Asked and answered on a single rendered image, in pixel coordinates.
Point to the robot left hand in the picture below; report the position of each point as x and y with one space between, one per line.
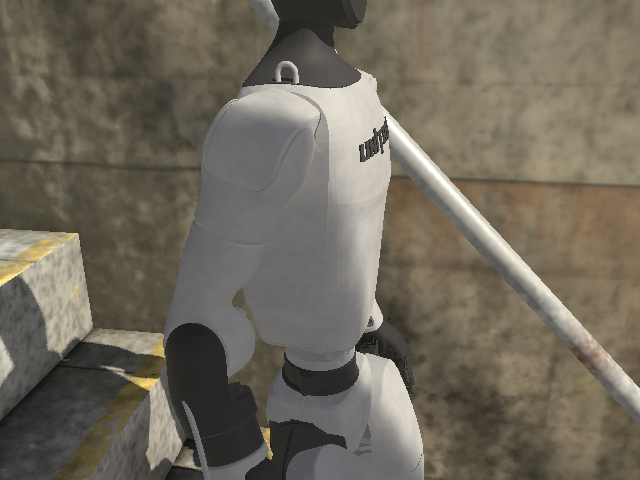
388 343

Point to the humanoid robot torso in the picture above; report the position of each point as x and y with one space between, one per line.
314 289

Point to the humanoid robot head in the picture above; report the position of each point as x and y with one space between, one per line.
305 38

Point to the right robot forearm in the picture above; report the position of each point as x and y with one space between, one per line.
225 414

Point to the left robot forearm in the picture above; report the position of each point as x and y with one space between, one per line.
376 318

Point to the right robot upper arm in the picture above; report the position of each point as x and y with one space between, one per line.
255 156

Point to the left robot upper arm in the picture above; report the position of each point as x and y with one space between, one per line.
370 78

